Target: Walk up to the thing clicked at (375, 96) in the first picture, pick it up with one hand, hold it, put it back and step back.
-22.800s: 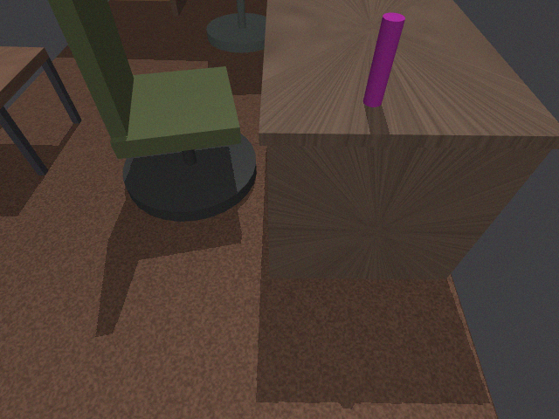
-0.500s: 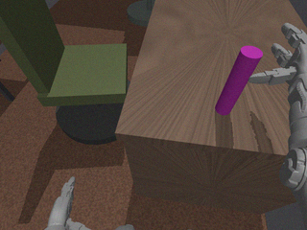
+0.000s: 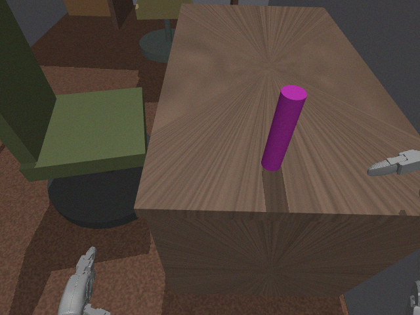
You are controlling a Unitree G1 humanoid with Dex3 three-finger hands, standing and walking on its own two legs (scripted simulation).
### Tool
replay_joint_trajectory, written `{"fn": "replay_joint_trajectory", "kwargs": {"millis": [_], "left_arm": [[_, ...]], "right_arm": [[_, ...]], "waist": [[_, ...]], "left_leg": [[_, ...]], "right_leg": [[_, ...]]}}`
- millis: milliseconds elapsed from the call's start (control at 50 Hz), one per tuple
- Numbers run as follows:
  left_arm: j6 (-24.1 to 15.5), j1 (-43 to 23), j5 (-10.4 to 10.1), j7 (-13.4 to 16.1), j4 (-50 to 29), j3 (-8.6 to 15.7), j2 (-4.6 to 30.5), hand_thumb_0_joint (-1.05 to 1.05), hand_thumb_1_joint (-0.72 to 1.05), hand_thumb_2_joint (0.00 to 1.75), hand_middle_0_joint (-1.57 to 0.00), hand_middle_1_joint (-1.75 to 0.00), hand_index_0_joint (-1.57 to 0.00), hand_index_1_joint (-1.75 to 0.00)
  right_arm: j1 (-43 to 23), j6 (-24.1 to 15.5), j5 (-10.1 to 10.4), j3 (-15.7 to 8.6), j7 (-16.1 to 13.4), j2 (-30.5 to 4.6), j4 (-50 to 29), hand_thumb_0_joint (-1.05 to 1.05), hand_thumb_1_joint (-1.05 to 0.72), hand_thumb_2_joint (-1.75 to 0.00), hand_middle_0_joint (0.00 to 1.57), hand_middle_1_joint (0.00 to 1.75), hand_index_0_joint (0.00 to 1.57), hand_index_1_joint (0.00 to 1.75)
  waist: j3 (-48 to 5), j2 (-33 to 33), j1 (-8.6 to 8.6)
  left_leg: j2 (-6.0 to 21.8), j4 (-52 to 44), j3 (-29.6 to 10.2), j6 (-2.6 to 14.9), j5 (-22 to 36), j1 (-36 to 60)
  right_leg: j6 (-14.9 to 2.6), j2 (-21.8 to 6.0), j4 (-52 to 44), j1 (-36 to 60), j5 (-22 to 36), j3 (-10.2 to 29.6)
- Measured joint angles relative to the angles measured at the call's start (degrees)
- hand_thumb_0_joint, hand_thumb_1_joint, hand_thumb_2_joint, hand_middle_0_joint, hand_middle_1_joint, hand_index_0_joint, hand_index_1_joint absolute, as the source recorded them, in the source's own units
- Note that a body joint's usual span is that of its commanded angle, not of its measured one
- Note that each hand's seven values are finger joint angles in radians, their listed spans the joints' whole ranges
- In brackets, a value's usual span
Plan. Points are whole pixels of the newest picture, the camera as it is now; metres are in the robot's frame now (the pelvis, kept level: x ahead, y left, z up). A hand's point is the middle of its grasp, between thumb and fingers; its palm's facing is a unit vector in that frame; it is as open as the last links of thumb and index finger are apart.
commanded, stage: sink last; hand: right
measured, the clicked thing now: (280, 133) +0.47 -0.15 +0.08
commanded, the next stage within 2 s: home in 0.74 s
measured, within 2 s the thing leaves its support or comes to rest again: neither
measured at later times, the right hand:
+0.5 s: hand (403, 269) +0.16 -0.22 +0.16, palm faces +0.36 +0.86 -0.37, open 17.5 cm
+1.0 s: hand out of the picture +0.15 -0.24 +0.17, palm faces +0.44 +0.79 -0.43, open 17.5 cm
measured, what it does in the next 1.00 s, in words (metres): stands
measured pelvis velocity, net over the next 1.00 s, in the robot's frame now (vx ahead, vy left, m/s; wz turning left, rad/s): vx -0.03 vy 0.03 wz -0.04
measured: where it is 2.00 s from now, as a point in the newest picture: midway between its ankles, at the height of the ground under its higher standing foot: outside the picture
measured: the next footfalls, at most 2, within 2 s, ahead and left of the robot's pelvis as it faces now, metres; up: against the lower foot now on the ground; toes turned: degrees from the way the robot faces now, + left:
none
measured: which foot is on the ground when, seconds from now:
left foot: down 0.00-1.00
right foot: down 0.00-1.00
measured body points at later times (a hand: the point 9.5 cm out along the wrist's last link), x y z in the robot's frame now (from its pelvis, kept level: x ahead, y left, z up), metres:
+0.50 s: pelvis -0.02 +0.02 +0.01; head -0.03 +0.05 +0.45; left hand +0.16 +0.26 -0.06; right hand +0.13 -0.26 +0.18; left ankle -0.02 +0.14 -0.72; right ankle -0.01 -0.11 -0.72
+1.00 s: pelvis -0.03 +0.03 +0.01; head -0.03 +0.05 +0.46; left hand +0.14 +0.27 -0.07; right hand +0.12 -0.28 +0.19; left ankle -0.02 +0.14 -0.72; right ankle -0.01 -0.11 -0.72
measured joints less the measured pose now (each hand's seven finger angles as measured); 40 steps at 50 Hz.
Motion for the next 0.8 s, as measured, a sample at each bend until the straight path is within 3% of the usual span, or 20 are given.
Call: {"fn": "replay_joint_trajectory", "kwargs": {"millis": [180, 300, 380, 520, 640, 700, 800], "left_arm": [[2.6, 2.0, -1.0, -1.2, 1.3, 3.8, -0.5, -0.01, -0.55, 0.09, -0.06, -0.06, -0.06, -0.06], [3.1, 0.8, 0.1, 1.5, 3.8, 5.6, 0.2, -0.02, -0.56, 0.09, -0.06, -0.06, -0.05, -0.07], [2.5, 0.4, 0.3, 2.5, 2.6, 5.3, 0.4, -0.02, -0.56, 0.09, -0.06, -0.06, -0.05, -0.07], [0.9, 0.5, 0.3, 1.7, 2.7, 5.0, -2.1, -0.01, -0.55, 0.08, -0.06, -0.06, -0.05, -0.06], [0.0, 0.0, 0.9, 2.6, 4.8, 7.2, -1.2, -0.01, -0.54, 0.07, -0.06, -0.06, -0.06, -0.06], [-0.8, 0.3, 1.1, 2.8, 4.4, 6.7, -0.6, -0.02, -0.54, 0.07, -0.06, -0.06, -0.06, -0.06], [-1.8, 0.6, 1.5, 2.8, 5.7, 5.2, -1.4, -0.02, -0.55, 0.07, -0.06, -0.06, -0.05, -0.06]], "right_arm": [[30.2, 2.7, 3.3, 1.4, 0.4, 9.8, -37.3, -0.01, 0.53, -0.05, 0.06, 0.06, 0.07, 0.05], [41.9, -0.3, 3.8, 0.2, -2.1, 10.5, -52.0, -0.01, 0.54, -0.05, 0.07, 0.06, 0.07, 0.05], [47.2, -2.2, 3.7, 0.5, -2.8, 12.4, -56.3, -0.01, 0.54, -0.05, 0.06, 0.06, 0.07, 0.05], [56.6, -4.4, 3.9, 4.4, -0.8, 16.2, -61.3, -0.01, 0.55, -0.04, 0.06, 0.06, 0.06, 0.05], [55.2, -6.2, 3.7, 1.8, -1.3, 15.4, -57.8, -0.01, 0.55, -0.04, 0.06, 0.06, 0.07, 0.05], [54.0, -7.9, 3.6, 0.5, -1.7, 14.7, -55.9, -0.01, 0.55, -0.04, 0.06, 0.06, 0.07, 0.05], [52.7, -10.3, 3.1, 0.6, -1.5, 14.8, -55.0, -0.01, 0.54, -0.04, 0.06, 0.06, 0.07, 0.05]], "waist": [[2.9, -1.2, -2.23], [5.6, -1.2, -3.04], [5.6, -1.5, -3.33], [4.7, -1.2, -3.81], [6.6, -2.0, -3.40], [7.6, -1.8, -3.23], [8.3, -0.8, -3.44]], "left_leg": [[0.4, -1.6, 0.2, -0.02, 0.1, 5.0], [0.6, -1.6, 1.1, 0.32, 0.3, 6.6], [0.8, -1.3, 1.6, 0.57, 0.4, 7.4], [1.1, -0.7, 2.2, 1.12, 0.2, 8.3], [1.1, -0.5, 2.8, 1.56, 0.7, 8.7], [0.8, -0.6, 2.7, 1.80, 1.1, 8.5], [0.5, -1.3, 2.6, 2.07, 1.8, 8.4]], "right_leg": [[-0.08, 0.5, -2.1, 5.1, 0.5, 0.1], [0.27, 0.7, -2.9, 6.7, 1.5, 1.0], [0.51, 0.9, -3.6, 7.7, 2.2, 1.4], [1.04, 1.2, -4.7, 9.2, 3.3, 2.1], [1.39, 1.2, -5.3, 9.8, 4.5, 2.7], [1.57, 1.0, -5.9, 9.8, 5.1, 2.6], [1.88, 0.6, -6.9, 10.0, 5.8, 2.5]]}}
